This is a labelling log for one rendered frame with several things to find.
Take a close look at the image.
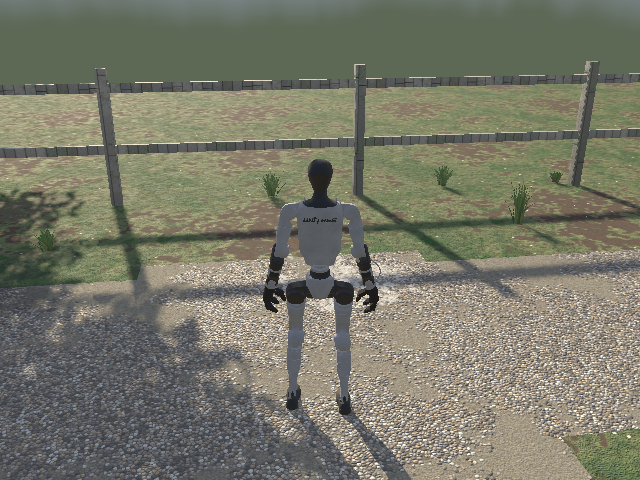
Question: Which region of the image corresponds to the robot right shin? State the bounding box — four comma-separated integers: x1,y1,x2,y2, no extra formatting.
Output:
336,333,351,401

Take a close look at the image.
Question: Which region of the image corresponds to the robot right forearm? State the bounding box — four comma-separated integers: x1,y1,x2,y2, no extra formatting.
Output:
356,243,376,290

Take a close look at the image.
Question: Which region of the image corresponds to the robot left upper arm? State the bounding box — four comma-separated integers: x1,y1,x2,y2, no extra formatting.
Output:
274,202,299,258

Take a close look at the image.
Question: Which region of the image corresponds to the robot right upper arm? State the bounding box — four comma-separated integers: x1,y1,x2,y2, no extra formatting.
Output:
341,202,366,258

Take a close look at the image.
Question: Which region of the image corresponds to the robot torso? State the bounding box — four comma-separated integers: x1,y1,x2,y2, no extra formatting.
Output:
296,197,344,300

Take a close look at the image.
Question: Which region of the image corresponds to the robot left forearm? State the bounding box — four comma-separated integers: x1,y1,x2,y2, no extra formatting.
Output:
265,243,284,289

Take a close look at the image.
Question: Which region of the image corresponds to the left robot hand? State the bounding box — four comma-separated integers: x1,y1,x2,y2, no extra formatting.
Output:
263,286,286,313

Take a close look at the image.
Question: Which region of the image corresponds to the right robot hand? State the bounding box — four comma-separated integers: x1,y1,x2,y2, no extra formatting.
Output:
356,286,379,313

